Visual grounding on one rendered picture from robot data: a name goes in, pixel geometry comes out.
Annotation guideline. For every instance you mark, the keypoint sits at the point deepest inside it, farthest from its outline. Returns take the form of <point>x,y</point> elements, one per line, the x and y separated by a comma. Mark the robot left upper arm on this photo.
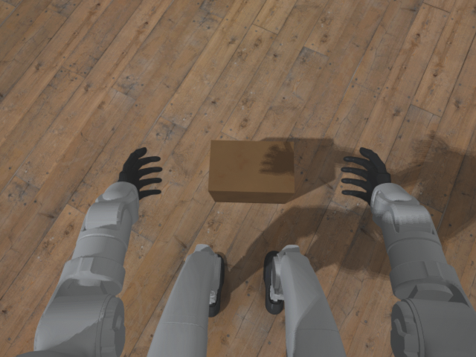
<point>81,326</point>

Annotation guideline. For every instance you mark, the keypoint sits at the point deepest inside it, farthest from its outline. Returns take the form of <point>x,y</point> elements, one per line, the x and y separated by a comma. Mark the robot right upper arm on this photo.
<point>432,328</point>

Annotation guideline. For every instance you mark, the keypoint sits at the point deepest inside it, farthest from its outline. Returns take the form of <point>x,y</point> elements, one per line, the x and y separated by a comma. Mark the right robot hand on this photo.
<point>376,174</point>

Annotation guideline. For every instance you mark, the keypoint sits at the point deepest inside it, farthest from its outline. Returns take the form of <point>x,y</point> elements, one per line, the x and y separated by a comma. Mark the robot left foot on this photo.
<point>215,307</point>

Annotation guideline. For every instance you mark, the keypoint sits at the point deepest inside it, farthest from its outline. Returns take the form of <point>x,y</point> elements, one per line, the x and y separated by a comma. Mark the left robot hand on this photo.
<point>132,174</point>

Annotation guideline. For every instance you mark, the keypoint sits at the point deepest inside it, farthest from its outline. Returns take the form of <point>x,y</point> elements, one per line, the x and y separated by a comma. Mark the robot right shin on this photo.
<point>273,292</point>

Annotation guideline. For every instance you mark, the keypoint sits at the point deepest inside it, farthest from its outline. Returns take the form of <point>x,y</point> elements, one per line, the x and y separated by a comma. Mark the robot left forearm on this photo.
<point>96,267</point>

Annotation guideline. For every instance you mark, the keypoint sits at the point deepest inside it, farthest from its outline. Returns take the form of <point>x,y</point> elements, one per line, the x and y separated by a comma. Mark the robot right forearm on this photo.
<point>418,264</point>

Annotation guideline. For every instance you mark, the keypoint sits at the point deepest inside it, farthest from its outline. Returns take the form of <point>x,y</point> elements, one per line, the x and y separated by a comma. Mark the carton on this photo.
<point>251,171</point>

